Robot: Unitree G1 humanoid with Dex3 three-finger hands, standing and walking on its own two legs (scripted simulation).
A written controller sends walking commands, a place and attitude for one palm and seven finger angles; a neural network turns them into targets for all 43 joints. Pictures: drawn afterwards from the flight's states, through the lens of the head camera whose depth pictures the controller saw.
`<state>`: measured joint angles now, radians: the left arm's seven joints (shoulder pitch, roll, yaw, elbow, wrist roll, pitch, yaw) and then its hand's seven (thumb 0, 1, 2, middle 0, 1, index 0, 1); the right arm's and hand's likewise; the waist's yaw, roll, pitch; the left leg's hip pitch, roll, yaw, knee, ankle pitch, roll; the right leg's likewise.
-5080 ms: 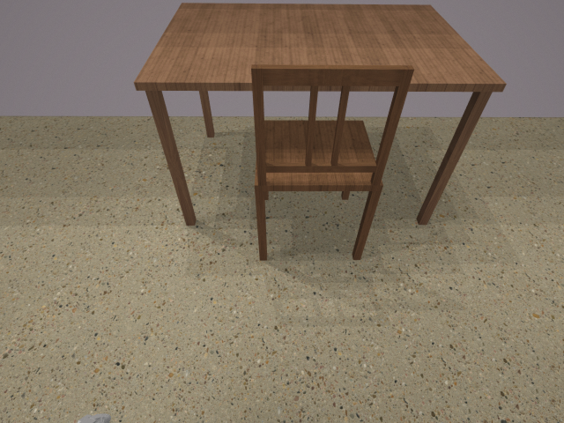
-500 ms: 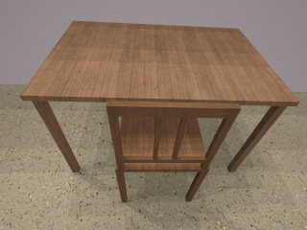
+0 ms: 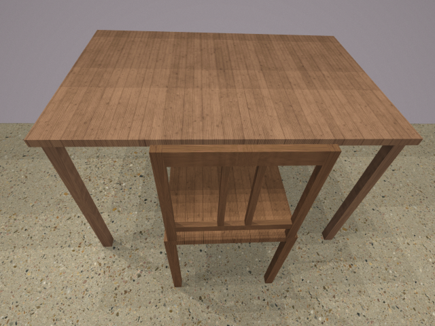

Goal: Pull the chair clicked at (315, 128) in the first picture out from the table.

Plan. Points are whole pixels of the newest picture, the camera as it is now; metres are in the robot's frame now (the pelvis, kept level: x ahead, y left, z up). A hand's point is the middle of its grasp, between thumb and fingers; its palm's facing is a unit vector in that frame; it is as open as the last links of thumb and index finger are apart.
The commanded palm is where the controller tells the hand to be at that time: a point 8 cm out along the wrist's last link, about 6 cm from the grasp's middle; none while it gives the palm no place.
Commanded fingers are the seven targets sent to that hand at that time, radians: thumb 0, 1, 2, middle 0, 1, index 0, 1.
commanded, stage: look again from close up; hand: left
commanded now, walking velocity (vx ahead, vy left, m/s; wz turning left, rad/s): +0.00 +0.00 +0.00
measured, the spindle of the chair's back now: (222, 197) +0.46 +0.01 -0.10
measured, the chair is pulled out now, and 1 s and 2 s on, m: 0.00 0.00 0.00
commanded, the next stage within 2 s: none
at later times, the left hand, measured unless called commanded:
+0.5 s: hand out of the picture -0.04 +0.14 -0.18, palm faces +0.03 -0.99 -0.14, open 7.4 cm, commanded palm none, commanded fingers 0.00 0.90 0.90 -0.20 -0.30 -0.20 -0.30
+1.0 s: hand out of the picture -0.03 +0.13 -0.18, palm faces +0.02 -0.99 -0.15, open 7.4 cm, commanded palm none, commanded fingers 0.00 0.90 0.90 -0.20 -0.30 -0.20 -0.30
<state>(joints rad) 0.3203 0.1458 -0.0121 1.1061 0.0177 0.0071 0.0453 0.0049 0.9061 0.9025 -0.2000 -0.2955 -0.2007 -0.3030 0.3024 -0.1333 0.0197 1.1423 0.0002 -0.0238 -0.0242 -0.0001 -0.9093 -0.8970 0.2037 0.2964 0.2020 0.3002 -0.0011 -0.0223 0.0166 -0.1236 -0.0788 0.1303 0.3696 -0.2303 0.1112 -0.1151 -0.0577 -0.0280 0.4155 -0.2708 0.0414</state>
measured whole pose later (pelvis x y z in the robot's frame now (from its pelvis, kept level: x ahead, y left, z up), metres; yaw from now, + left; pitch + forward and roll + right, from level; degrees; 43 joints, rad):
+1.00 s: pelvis +0.00 -0.02 +0.00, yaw +0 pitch -1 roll +0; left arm 0.35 0.11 -0.02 1.12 0.02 -0.01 0.05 0.00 0.91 0.90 -0.20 -0.30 -0.20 -0.30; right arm 0.32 -0.12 0.02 1.15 0.00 -0.03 -0.03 0.00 -0.91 -0.90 0.20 0.30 0.20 0.30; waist 0.00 -0.02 0.01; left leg -0.13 -0.04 0.13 0.38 -0.24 0.08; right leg -0.12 -0.02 -0.03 0.41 -0.27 0.01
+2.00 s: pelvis +0.01 -0.04 +0.00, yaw +0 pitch -1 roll +0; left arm 0.36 0.11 -0.02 1.13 0.02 -0.01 0.05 0.00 0.91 0.90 -0.20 -0.30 -0.20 -0.30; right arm 0.31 -0.12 0.02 1.16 0.00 -0.03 -0.03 0.00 -0.91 -0.90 0.20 0.30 0.20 0.30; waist 0.00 -0.01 0.00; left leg -0.12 -0.03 0.12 0.38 -0.25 0.06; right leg -0.10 -0.01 -0.04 0.40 -0.28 -0.01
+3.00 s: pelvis +0.02 -0.04 +0.00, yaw +0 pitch -1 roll +0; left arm 0.37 0.11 -0.01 1.14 0.02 -0.01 0.05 0.00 0.91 0.90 -0.20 -0.30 -0.20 -0.30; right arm 0.32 -0.12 0.02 1.16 0.00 -0.03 -0.04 0.00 -0.91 -0.90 0.20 0.30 0.20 0.30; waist 0.01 -0.01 -0.01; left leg -0.11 -0.02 0.11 0.38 -0.25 0.05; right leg -0.09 0.00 -0.05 0.39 -0.29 -0.02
